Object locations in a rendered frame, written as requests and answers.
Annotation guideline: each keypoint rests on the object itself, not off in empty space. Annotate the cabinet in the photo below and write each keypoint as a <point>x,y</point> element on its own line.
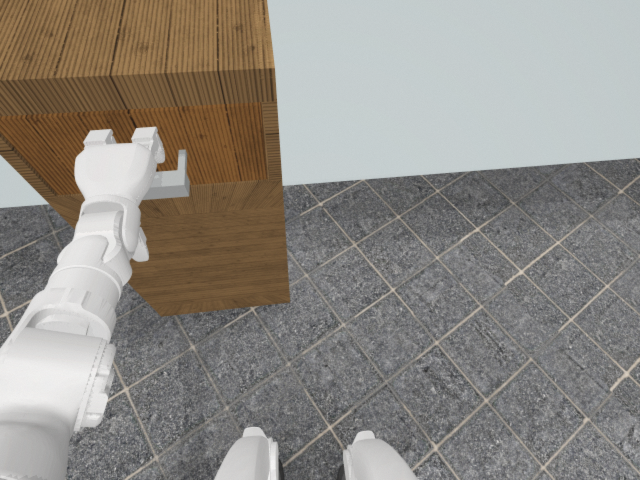
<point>222,247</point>

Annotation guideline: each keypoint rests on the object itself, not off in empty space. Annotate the robot left upper arm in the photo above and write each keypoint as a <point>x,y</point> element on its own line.
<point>51,384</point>

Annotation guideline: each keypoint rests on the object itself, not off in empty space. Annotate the drawer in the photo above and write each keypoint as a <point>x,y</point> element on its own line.
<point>224,142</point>

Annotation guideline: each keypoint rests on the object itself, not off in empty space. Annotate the handle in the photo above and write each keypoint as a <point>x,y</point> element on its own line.
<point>171,184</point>

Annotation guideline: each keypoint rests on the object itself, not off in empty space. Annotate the robot left thigh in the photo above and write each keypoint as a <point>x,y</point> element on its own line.
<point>250,458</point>

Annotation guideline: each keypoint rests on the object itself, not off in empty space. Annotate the right robot shin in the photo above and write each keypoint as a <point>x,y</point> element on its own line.
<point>363,435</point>

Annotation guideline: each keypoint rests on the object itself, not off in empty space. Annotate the left robot hand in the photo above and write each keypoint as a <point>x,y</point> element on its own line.
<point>125,169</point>

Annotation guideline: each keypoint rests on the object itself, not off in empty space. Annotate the left robot forearm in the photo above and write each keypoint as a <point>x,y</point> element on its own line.
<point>82,292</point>

